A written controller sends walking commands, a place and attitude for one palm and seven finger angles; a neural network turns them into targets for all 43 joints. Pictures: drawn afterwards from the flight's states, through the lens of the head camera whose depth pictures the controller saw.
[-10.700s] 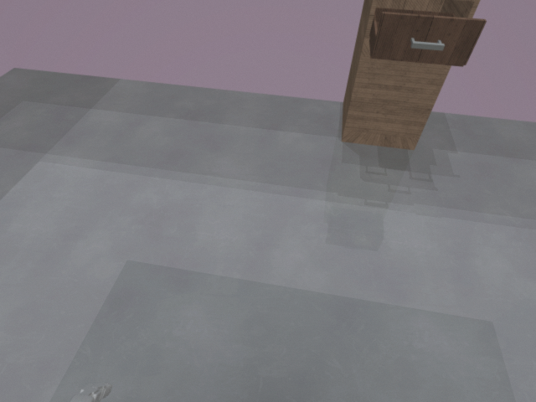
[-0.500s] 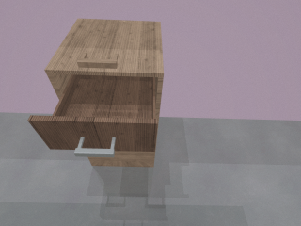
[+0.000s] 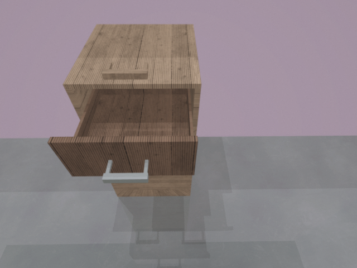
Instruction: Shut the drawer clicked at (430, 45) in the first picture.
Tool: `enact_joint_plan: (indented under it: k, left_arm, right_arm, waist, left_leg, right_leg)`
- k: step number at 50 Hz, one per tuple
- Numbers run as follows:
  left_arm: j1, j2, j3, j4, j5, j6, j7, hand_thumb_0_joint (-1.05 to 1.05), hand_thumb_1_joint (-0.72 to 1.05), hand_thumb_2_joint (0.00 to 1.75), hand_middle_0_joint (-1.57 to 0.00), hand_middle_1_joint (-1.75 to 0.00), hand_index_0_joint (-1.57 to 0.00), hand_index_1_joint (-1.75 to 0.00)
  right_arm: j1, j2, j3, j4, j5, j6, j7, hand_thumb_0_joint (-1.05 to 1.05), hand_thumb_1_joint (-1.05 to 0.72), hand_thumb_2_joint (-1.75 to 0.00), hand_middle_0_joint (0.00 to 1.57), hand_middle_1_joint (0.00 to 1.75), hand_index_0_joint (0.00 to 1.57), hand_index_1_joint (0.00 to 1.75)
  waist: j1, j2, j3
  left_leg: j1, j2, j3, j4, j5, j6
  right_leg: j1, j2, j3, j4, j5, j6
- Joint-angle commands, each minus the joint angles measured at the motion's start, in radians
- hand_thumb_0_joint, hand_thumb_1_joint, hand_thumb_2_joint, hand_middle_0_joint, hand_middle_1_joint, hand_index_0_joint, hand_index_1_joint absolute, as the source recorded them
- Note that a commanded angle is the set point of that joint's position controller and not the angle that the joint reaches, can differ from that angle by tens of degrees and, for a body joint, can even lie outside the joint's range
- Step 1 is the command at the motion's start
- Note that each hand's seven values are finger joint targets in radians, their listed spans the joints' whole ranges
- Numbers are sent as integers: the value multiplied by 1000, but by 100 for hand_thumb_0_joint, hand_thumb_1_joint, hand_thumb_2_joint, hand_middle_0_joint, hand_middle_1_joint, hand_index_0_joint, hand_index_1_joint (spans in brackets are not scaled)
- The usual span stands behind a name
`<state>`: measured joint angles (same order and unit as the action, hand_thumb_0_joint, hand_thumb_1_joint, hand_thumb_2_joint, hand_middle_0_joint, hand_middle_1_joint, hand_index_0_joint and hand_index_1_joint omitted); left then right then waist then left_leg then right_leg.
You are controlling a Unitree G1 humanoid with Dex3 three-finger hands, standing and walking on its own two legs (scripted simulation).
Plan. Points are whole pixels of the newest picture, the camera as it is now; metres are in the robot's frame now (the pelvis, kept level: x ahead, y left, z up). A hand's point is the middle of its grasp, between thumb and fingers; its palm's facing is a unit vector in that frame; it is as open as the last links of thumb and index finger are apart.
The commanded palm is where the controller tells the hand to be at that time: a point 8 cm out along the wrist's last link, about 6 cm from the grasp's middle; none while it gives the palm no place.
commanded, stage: come to a stop and stand still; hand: left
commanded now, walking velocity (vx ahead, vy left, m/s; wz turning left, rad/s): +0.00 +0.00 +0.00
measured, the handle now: (127, 170) +0.37 +0.16 -0.05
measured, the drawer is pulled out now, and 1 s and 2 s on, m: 0.22 0.22 0.22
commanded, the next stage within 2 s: look again from close up in 0.74 s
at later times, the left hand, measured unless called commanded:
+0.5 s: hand out of the picture -0.01 +0.21 -0.17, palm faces -0.03 -0.98 -0.18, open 7.4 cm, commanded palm none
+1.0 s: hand out of the picture -0.03 +0.22 -0.17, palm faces -0.03 -0.98 -0.19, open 7.4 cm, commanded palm none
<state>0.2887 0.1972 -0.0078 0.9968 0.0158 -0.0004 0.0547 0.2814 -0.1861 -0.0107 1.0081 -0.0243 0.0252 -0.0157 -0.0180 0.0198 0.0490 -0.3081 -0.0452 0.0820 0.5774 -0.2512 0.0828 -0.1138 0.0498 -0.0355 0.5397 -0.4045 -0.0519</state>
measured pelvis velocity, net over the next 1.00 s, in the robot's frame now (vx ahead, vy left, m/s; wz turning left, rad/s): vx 0.01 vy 0.05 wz -0.04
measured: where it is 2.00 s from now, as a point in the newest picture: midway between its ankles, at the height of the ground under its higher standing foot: outside the picture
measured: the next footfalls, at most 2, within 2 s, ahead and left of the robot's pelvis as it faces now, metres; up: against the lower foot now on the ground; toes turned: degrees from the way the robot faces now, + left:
right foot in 1.64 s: +0.05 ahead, -0.07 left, +0.00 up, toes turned +1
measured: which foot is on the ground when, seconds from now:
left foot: down 0.00-1.00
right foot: down 0.00-1.00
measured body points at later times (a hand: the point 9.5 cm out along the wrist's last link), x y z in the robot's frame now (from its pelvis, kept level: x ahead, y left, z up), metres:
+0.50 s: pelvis +0.01 +0.04 +0.01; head +0.04 +0.05 +0.46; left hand -0.01 +0.26 -0.16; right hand +0.04 -0.19 -0.14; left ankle +0.04 +0.07 -0.73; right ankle -0.07 -0.09 -0.73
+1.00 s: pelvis +0.01 +0.05 +0.01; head +0.03 +0.06 +0.46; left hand -0.02 +0.27 -0.15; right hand +0.01 -0.18 -0.15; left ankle +0.04 +0.07 -0.73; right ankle -0.07 -0.09 -0.73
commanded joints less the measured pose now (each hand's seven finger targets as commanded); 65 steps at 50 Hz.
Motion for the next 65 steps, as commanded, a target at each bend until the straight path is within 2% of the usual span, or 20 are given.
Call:
enact_joint_plan:
  k: [1,4,6,9,10,14,16,17,19,23,29,33,36,40,45,47,52,58,61,65]
  left_arm:
    - [71,98,16,-43,-5,-8,3,0,90,90,-20,-30,-20,-30]
    - [64,96,15,-32,-5,-5,2,0,90,90,-20,-30,-20,-30]
    - [68,91,12,-28,-4,-3,0,0,90,90,-20,-30,-20,-30]
    - [71,84,9,-12,-2,-3,-1,0,90,90,-20,-30,-20,-30]
    - [72,84,7,-9,-1,-3,-2,0,90,90,-20,-30,-20,-30]
    - [86,73,6,18,-1,-3,-1,0,90,90,-20,-30,-20,-30]
    - [91,71,5,25,1,-1,0,0,90,90,-20,-30,-20,-30]
    - [97,67,4,34,0,0,1,0,90,90,-20,-30,-20,-30]
    - [105,64,2,46,1,1,0,0,90,90,-20,-30,-20,-30]
    - [117,58,0,65,4,2,1,0,90,90,-20,-30,-20,-30]
    - [147,53,3,92,5,8,4,0,90,90,-20,-30,-20,-30]
    - [156,49,2,105,7,10,4,0,90,90,-20,-30,-20,-30]
    - [159,50,3,113,6,10,5,0,90,90,-20,-30,-20,-30]
    - [157,49,4,118,6,8,6,0,90,90,-20,-30,-20,-30]
    - [158,49,4,124,5,12,6,0,90,90,-20,-30,-20,-30]
    - [167,44,4,128,6,13,5,0,90,90,-20,-30,-20,-30]
    - [171,38,6,131,8,14,4,0,90,90,-20,-30,-20,-30]
    - [168,30,5,129,7,7,4,0,90,90,-20,-30,-20,-30]
    - [165,28,5,130,6,5,5,0,90,90,-20,-30,-20,-30]
    - [172,27,5,131,6,5,4,0,90,90,-20,-30,-20,-30]
  right_arm:
    - [-6,-114,-10,-48,1,-29,-7,0,-90,-90,20,30,20,30]
    - [-9,-118,-12,-37,4,-28,-8,0,-90,-90,20,30,20,30]
    - [-11,-122,-10,-31,4,-30,-8,0,-90,-90,20,30,20,30]
    - [-17,-120,-11,-19,6,-30,-8,0,-90,-90,20,30,20,30]
    - [-18,-123,-11,-16,7,-33,-9,0,-90,-90,20,30,20,30]
    - [-21,-118,-11,3,10,-36,-11,0,-90,-90,20,30,20,30]
    - [-20,-118,-10,11,12,-38,-12,0,-90,-90,20,30,20,30]
    - [-21,-119,-10,16,12,-38,-13,0,-90,-90,20,30,20,30]
    - [-28,-116,-11,23,14,-36,-13,0,-90,-90,20,30,20,30]
    - [-30,-115,-12,35,15,-36,-13,0,-90,-90,20,30,20,30]
    - [-21,-115,-16,57,19,-36,-17,0,-90,-90,20,30,20,30]
    - [-23,-111,-17,66,20,-35,-18,0,-90,-90,20,30,20,30]
    - [-17,-108,-17,76,20,-35,-18,0,-90,-90,20,30,20,30]
    - [-7,-100,-17,87,21,-37,-17,0,-90,-90,20,30,20,30]
    - [2,-97,-17,100,21,-33,-16,0,-90,-90,20,30,20,30]
    - [0,-95,-16,103,20,-32,-16,0,-90,-90,20,30,20,30]
    - [4,-89,-20,108,20,-30,-14,0,-90,-90,20,30,20,30]
    - [20,-78,-20,113,19,-32,-13,0,-90,-90,20,30,20,30]
    - [25,-75,-18,117,20,-35,-14,0,-90,-90,20,30,20,30]
    - [28,-68,-17,123,22,-35,-15,0,-90,-90,20,30,20,30]
  waist:
    - [26,2,7]
    - [22,-10,4]
    - [25,4,-10]
    - [23,-24,-5]
    - [25,-20,-18]
    - [21,-24,-31]
    - [21,-20,-34]
    - [21,-5,-29]
    - [24,-14,-12]
    - [23,-35,0]
    - [25,5,-29]
    - [28,-22,-15]
    - [29,-33,-17]
    - [30,-48,-17]
    - [29,-22,17]
    - [30,-16,23]
    - [32,-21,26]
    - [26,-54,20]
    - [26,-46,16]
    - [29,-30,11]
  left_leg:
    - [85,150,-212,-144,161,7]
    - [94,156,-222,-176,105,8]
    - [116,164,-227,-197,106,11]
    - [123,165,-231,-223,59,8]
    - [145,169,-229,-222,114,9]
    - [185,172,-230,-242,115,6]
    - [201,175,-227,-241,169,3]
    - [210,178,-230,-253,156,0]
    - [197,177,-235,-275,98,-2]
    - [204,176,-234,-290,93,-11]
    - [259,190,-251,-327,110,-67]
    - [252,189,-243,-333,111,-68]
    - [259,186,-238,-334,123,-89]
    - [258,179,-226,-320,157,-64]
    - [231,180,-233,-353,77,-96]
    - [223,178,-230,-362,34,-75]
    - [206,177,-237,-387,-43,-72]
    - [216,168,-219,-359,1,-60]
    - [230,170,-216,-348,46,-57]
    - [224,172,-218,-350,40,-52]
  right_leg:
    - [-108,-122,116,-102,179,-6]
    - [-112,-120,112,-112,130,0]
    - [-113,-118,104,-108,118,5]
    - [-120,-121,104,-123,109,10]
    - [-119,-122,104,-119,134,11]
    - [-125,-127,98,-127,130,22]
    - [-123,-127,96,-125,140,25]
    - [-132,-127,92,-123,128,29]
    - [-134,-130,92,-136,120,31]
    - [-140,-135,93,-146,130,35]
    - [-153,-127,75,-117,105,46]
    - [-153,-134,79,-133,115,49]
    - [-151,-137,82,-141,120,49]
    - [-142,-141,88,-155,141,47]
    - [-151,-139,81,-151,113,48]
    - [-153,-139,81,-152,109,48]
    - [-156,-136,78,-151,95,45]
    - [-160,-142,93,-176,117,41]
    - [-162,-144,97,-177,131,40]
    - [-153,-142,95,-180,129,41]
